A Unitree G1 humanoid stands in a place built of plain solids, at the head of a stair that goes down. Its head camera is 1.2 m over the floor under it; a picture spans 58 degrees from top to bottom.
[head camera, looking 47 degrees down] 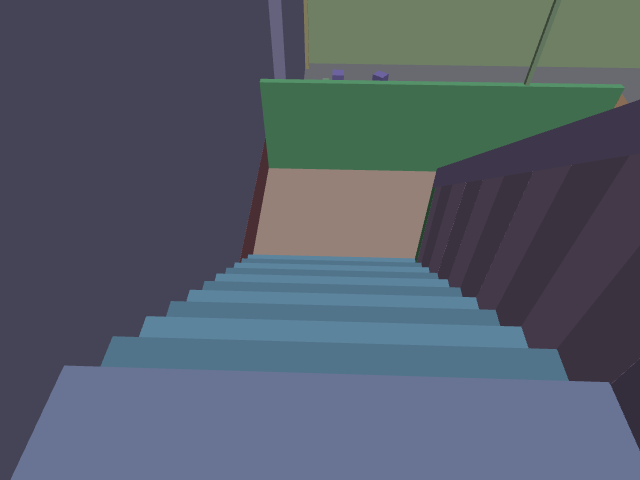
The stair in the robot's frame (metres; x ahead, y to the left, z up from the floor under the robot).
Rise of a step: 0.20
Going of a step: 0.21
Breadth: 1.60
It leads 2 degrees to the right of straight ahead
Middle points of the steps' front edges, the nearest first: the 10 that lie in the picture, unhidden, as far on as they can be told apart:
0.58 -0.04 0.00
0.80 -0.05 -0.19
1.01 -0.05 -0.39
1.22 -0.06 -0.58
1.44 -0.07 -0.78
1.65 -0.07 -0.97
1.87 -0.08 -1.17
2.08 -0.09 -1.36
2.29 -0.09 -1.56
2.51 -0.10 -1.75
